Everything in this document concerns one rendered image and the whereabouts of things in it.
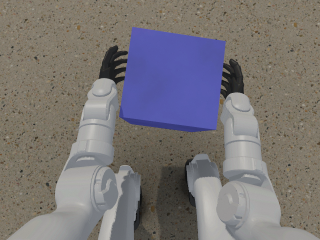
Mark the right robot foot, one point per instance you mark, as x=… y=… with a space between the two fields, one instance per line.
x=191 y=198

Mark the robot left hand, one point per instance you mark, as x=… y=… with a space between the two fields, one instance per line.
x=108 y=70

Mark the robot right hand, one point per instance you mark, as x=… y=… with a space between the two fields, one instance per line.
x=235 y=82

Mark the carton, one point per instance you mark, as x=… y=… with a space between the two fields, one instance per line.
x=172 y=81

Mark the robot left upper arm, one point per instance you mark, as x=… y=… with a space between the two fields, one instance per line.
x=83 y=195

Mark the robot right upper arm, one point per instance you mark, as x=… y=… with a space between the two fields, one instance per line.
x=252 y=212

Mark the robot right forearm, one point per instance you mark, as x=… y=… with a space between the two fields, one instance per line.
x=243 y=157

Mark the left robot foot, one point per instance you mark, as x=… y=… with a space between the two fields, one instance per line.
x=137 y=220

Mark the robot foot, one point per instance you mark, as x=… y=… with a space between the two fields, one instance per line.
x=191 y=198
x=137 y=220

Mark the robot left forearm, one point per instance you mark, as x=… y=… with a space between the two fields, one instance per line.
x=96 y=129

